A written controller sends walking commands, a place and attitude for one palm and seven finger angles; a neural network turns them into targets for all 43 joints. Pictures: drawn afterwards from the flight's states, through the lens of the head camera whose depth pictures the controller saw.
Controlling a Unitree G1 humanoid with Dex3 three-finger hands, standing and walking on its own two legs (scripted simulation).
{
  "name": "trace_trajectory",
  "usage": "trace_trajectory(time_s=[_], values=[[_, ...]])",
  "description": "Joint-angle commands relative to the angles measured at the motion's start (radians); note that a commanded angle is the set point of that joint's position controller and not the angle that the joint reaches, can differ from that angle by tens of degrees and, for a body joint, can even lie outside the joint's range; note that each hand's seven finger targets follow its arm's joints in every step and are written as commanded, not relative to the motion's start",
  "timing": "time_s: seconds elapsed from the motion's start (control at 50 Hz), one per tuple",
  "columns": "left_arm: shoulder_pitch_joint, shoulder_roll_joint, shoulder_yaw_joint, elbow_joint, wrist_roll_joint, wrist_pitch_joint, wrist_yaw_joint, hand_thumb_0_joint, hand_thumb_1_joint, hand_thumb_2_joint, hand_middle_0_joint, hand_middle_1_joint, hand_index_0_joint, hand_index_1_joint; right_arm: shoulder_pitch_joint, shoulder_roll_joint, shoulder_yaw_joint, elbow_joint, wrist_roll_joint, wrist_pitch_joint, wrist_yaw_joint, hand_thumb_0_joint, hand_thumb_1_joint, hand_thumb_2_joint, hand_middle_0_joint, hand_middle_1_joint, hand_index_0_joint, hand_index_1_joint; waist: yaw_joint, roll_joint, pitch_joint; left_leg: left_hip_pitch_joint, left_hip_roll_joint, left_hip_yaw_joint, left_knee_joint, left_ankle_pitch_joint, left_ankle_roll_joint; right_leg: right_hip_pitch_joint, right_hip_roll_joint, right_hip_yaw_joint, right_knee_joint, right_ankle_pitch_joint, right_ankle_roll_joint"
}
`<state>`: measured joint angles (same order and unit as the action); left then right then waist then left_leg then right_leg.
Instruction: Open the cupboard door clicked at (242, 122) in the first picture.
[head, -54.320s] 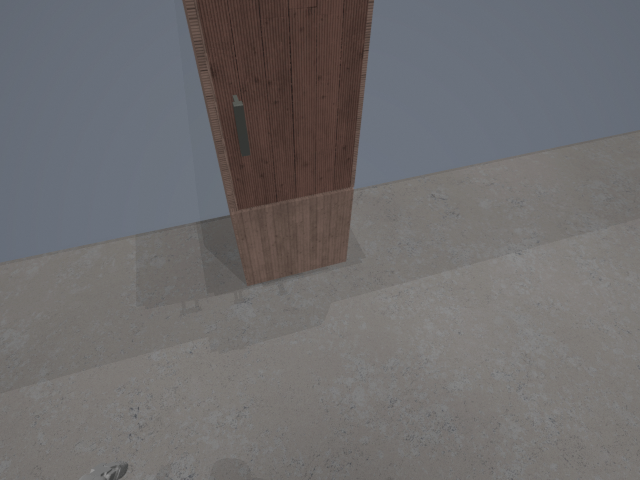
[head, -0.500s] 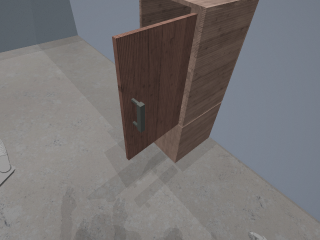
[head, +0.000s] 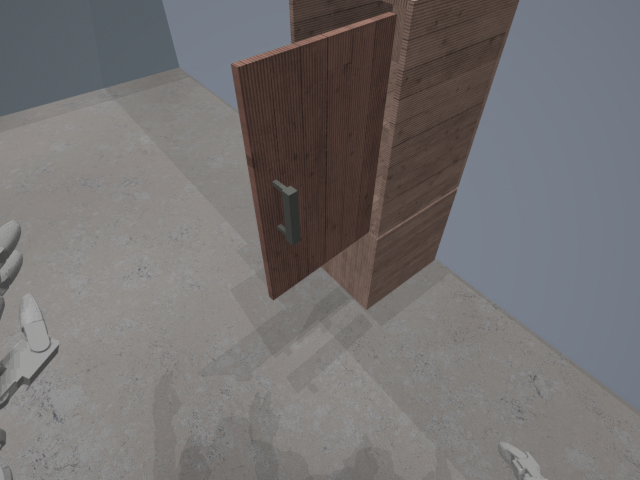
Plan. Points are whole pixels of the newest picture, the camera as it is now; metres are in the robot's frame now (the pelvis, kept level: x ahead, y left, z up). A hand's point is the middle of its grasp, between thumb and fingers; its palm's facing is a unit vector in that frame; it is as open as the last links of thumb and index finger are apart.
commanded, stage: stop stepping back and stand still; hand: left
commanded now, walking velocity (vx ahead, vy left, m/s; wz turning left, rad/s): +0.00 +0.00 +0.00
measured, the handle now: (285, 212) +0.62 +0.12 -0.05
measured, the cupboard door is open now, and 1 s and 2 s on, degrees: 94 94 94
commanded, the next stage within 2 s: let the arm hang, fingers relaxed in 0.64 s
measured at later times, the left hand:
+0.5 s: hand (15, 345) +0.20 +0.30 +0.15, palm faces +0.40 -0.80 -0.45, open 7.4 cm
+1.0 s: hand out of the picture +0.07 +0.23 -0.16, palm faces -0.05 -0.97 -0.22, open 7.4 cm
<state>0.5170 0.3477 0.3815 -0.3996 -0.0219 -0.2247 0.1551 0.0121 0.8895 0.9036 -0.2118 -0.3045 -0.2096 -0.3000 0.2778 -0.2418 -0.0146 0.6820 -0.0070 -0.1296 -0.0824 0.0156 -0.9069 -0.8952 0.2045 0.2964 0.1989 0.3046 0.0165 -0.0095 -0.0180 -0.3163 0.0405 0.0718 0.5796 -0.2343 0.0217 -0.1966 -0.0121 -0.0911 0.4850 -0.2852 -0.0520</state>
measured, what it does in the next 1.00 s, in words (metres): steps on the spot: left foot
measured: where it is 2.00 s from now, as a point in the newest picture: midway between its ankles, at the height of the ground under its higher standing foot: outside the picture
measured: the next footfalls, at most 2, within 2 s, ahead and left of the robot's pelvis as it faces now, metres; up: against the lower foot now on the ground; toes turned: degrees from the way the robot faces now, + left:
left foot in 0.02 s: +0.07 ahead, +0.15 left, +0.00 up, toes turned +4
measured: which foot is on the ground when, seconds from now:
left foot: up 0.00-0.00, down 0.02-1.00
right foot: down 0.00-1.00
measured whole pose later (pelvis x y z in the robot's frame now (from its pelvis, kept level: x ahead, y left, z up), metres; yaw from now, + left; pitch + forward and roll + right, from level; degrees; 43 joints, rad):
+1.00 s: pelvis -0.02 +0.04 -0.01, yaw +0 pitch +0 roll +0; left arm 0.25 0.21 -0.01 0.82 0.03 0.05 -0.01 0.01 0.91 0.90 -0.20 -0.30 -0.20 -0.30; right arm 0.15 -0.27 0.01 0.92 -0.03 0.00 0.01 0.01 -0.91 -0.90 0.20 0.30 0.20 0.30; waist -0.02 0.01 0.03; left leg -0.31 0.01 0.08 0.52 -0.20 0.02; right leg -0.26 -0.04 -0.07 0.55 -0.28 0.00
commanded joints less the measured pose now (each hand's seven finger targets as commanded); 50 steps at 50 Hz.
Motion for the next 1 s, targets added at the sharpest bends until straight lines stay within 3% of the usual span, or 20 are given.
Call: trace_trajectory(time_s=[0.0, 0.02, 0.06, 0.12, 0.16, 0.26, 0.36, 0.42, 0.7, 0.72, 0.74, 0.78, 0.84, 0.88, 0.92, 0.98], values=[[-0.085, 0.248, 0.152, -0.337, -0.01, -0.064, 0.03, 0.0, 0.9, 0.9, -0.2, -0.3, -0.2, -0.3, -0.144, -0.104, -0.041, -0.2, 0.007, -0.064, -0.008, 0.0, -0.9, -0.9, 0.2, 0.3, 0.2, 0.3, -0.003, 0.074, -0.081, 0.209, 0.092, -0.113, -0.164, 0.22, 0.044, -0.028, -0.082, 0.15, -0.022, 0.16, 0.049], [-0.081, 0.249, 0.157, -0.325, -0.013, -0.063, 0.028, 0.0, 0.9, 0.9, -0.2, -0.3, -0.2, -0.3, -0.146, -0.109, -0.041, -0.203, 0.015, -0.058, -0.007, 0.0, -0.9, -0.9, 0.2, 0.3, 0.2, 0.3, -0.002, 0.082, -0.083, 0.202, 0.12, -0.14, -0.147, 0.284, 0.046, -0.031, -0.056, 0.141, -0.006, 0.18, 0.062], [-0.009, 0.245, 0.176, -0.266, -0.009, -0.05, 0.019, 0.0, 0.9, 0.9, -0.2, -0.3, -0.2, -0.3, -0.128, -0.087, -0.027, -0.193, 0.008, -0.05, -0.004, 0.0, -0.9, -0.9, 0.2, 0.3, 0.2, 0.3, -0.015, 0.171, -0.084, 0.139, 0.083, -0.087, -0.143, 0.325, 0.024, 0.014, -0.037, 0.103, 0.008, 0.25, 0.054], [-0.019, 0.223, 0.155, -0.246, -0.015, -0.046, 0.014, 0.0, 0.9, 0.9, -0.2, -0.3, -0.2, -0.3, -0.138, -0.08, -0.022, -0.202, 0.016, -0.043, 0.003, 0.0, -0.9, -0.9, 0.2, 0.3, 0.2, 0.3, -0.02, 0.047, -0.06, 0.083, 0.062, -0.068, -0.124, 0.251, 0.003, 0.049, -0.047, 0.125, -0.043, 0.288, 0.049], [-0.01, 0.22, 0.149, -0.24, -0.021, -0.038, 0.009, 0.0, 0.9, 0.9, -0.2, -0.3, -0.2, -0.3, -0.143, -0.081, -0.023, -0.207, 0.013, -0.042, 0.004, 0.0, -0.9, -0.9, 0.2, 0.3, 0.2, 0.3, -0.023, 0.03, -0.057, 0.088, 0.048, -0.056, -0.123, 0.212, -0.007, 0.037, -0.059, 0.134, -0.07, 0.286, 0.045], [-0.001, 0.233, 0.155, -0.279, -0.027, -0.025, 0.008, 0.0, 0.9, 0.9, -0.2, -0.3, -0.2, -0.3, -0.156, -0.083, -0.015, -0.22, 0.008, -0.034, 0.002, 0.0, -0.9, -0.9, 0.2, 0.3, 0.2, 0.3, -0.019, 0.095, -0.068, 0.082, 0.048, -0.073, -0.179, 0.175, -0.012, 0.047, -0.035, 0.11, -0.085, 0.214, 0.052], [-0.01, 0.245, 0.164, -0.297, -0.026, -0.02, 0.011, 0.0, 0.9, 0.9, -0.2, -0.3, -0.2, -0.3, -0.161, -0.08, -0.009, -0.227, 0.003, -0.036, -0.006, 0.0, -0.9, -0.9, 0.2, 0.3, 0.2, 0.3, -0.016, 0.107, -0.058, 0.061, 0.054, -0.089, -0.237, 0.074, -0.009, 0.055, -0.017, 0.089, -0.102, 0.141, 0.06], [-0.012, 0.221, 0.146, -0.293, -0.023, -0.02, 0.012, 0.0, 0.9, 0.9, -0.2, -0.3, -0.2, -0.3, -0.153, -0.081, -0.009, -0.221, 0.004, -0.04, -0.006, 0.0, -0.9, -0.9, 0.2, 0.3, 0.2, 0.3, -0.017, 0.123, -0.063, 0.062, 0.05, -0.088, -0.248, 0.059, -0.011, 0.065, -0.013, 0.084, -0.107, 0.14, 0.06], [0.03, 0.214, 0.144, -0.256, -0.025, -0.019, 0.013, 0.0, 0.9, 0.9, -0.2, -0.3, -0.2, -0.3, -0.157, -0.086, -0.018, -0.211, 0.006, -0.042, -0.005, 0.0, -0.9, -0.9, 0.2, 0.3, 0.2, 0.3, -0.017, 0.084, -0.053, 0.071, 0.036, -0.085, -0.249, 0.062, -0.02, 0.05, -0.018, 0.078, -0.149, 0.126, 0.061], [-0.065, 0.046, -0.282, 0.527, 0.06, 0.121, -0.129, 0.0, 0.9, 0.9, -0.2, -0.3, -0.2, -0.3, -0.208, -0.278, -0.066, 0.042, 0.013, -0.077, 0.09, 0.0, -0.9, -0.9, 0.2, 0.3, 0.2, 0.3, -0.059, 0.108, 0.043, -0.042, 0.083, -0.144, -0.108, 0.218, 0.002, -0.094, -0.09, 0.043, 0.006, 0.178, 0.031], [-0.074, 0.031, -0.255, 0.563, 0.052, 0.199, -0.148, 0.0, 0.9, 0.9, -0.2, -0.3, -0.2, -0.3, -0.13, -0.226, -0.065, 0.046, 0.012, 0.002, 0.092, 0.0, -0.9, -0.9, 0.2, 0.3, 0.2, 0.3, -0.042, 0.126, -0.037, 0.024, 0.097, -0.125, -0.132, 0.27, -0.001, -0.095, -0.083, 0.088, -0.008, 0.115, 0.028], [-0.116, 0.023, -0.276, 0.64, 0.055, 0.21, -0.154, 0.0, 0.9, 0.9, -0.2, -0.3, -0.2, -0.3, -0.118, -0.208, -0.043, 0.041, -0.002, 0.043, 0.086, 0.0, -0.9, -0.9, 0.2, 0.3, 0.2, 0.3, -0.024, 0.016, -0.078, -0.011, 0.118, -0.17, -0.144, 0.229, 0.036, -0.046, -0.058, 0.077, 0.024, 0.044, 0.023], [-0.205, 0.068, -0.291, 0.831, 0.06, 0.205, -0.155, 0.0, 0.9, 0.9, -0.2, -0.3, -0.2, -0.3, -0.128, -0.207, -0.032, 0.082, -0.015, 0.073, 0.09, 0.0, -0.9, -0.9, 0.2, 0.3, 0.2, 0.3, -0.021, -0.186, -0.073, 0.022, 0.073, -0.153, -0.11, 0.156, 0.03, -0.041, -0.103, 0.122, -0.038, 0.085, 0.001], [-0.261, 0.062, -0.315, 0.965, 0.054, 0.216, -0.149, 0.0, 0.9, 0.9, -0.2, -0.3, -0.2, -0.3, -0.126, -0.175, -0.02, 0.124, -0.02, 0.1, 0.092, 0.0, -0.9, -0.9, 0.2, 0.3, 0.2, 0.3, -0.032, -0.128, -0.022, 0.049, 0.049, -0.133, -0.118, 0.134, 0.017, -0.09, -0.126, 0.14, -0.066, 0.048, -0.01], [-0.276, 0.04, -0.338, 1.09, 0.047, 0.226, -0.144, 0.0, 0.9, 0.9, -0.2, -0.3, -0.2, -0.3, -0.126, -0.148, -0.005, 0.165, -0.025, 0.118, 0.09, 0.0, -0.9, -0.9, 0.2, 0.3, 0.2, 0.3, -0.028, 0.003, 0.006, 0.052, 0.053, -0.134, -0.169, 0.103, 0.01, -0.086, -0.111, 0.135, -0.074, 0.003, 0.004], [-0.248, 0.025, -0.35, 1.244, 0.042, 0.226, -0.14, 0.0, 0.9, 0.9, -0.2, -0.3, -0.2, -0.3, -0.11, -0.116, 0.004, 0.228, -0.021, 0.129, 0.082, 0.0, -0.9, -0.9, 0.2, 0.3, 0.2, 0.3, -0.019, 0.072, 0.013, 0.038, 0.053, -0.13, -0.214, 0.012, 0.004, -0.043, -0.103, 0.136, -0.106, -0.025, 0.011]])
